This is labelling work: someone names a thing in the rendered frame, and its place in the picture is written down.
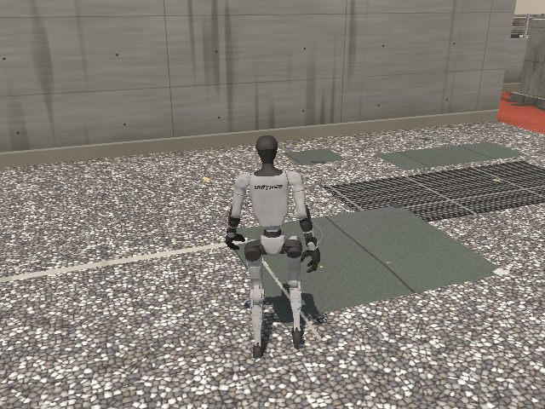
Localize robot right hand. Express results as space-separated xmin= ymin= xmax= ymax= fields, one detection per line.
xmin=301 ymin=248 xmax=320 ymax=273

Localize robot left hand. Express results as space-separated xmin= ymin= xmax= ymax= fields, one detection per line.
xmin=225 ymin=233 xmax=245 ymax=250

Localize robot right forearm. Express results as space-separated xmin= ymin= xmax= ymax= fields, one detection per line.
xmin=300 ymin=206 xmax=318 ymax=251

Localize robot right foot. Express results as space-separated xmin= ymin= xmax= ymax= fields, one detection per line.
xmin=291 ymin=326 xmax=304 ymax=343

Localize robot left forearm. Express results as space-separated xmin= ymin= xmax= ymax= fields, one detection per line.
xmin=226 ymin=207 xmax=240 ymax=238

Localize right robot upper arm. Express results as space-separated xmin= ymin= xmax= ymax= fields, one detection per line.
xmin=286 ymin=171 xmax=307 ymax=220

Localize left robot shin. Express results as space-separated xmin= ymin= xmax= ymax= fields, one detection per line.
xmin=250 ymin=289 xmax=264 ymax=347

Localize left robot upper arm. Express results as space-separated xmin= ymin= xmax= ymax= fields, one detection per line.
xmin=231 ymin=173 xmax=251 ymax=218

